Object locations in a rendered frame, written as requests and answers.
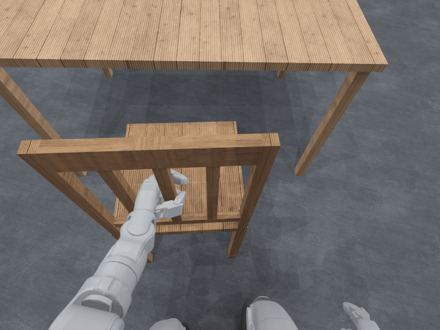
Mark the robot left upper arm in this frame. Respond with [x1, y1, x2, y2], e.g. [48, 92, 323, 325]
[52, 304, 124, 330]

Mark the chair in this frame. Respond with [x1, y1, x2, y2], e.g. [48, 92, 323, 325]
[17, 121, 281, 263]

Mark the right robot thigh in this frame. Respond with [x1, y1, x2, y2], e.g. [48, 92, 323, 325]
[246, 300, 298, 330]

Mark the left robot hand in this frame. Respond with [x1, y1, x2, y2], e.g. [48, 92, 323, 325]
[133, 170, 188, 220]

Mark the right robot shin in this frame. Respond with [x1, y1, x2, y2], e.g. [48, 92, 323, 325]
[251, 296, 269, 305]

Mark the left robot forearm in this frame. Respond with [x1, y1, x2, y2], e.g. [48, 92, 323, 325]
[48, 210, 156, 330]

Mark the table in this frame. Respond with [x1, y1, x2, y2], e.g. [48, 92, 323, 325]
[0, 0, 388, 177]

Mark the right robot hand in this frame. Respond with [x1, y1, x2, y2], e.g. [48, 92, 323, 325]
[341, 302, 380, 330]

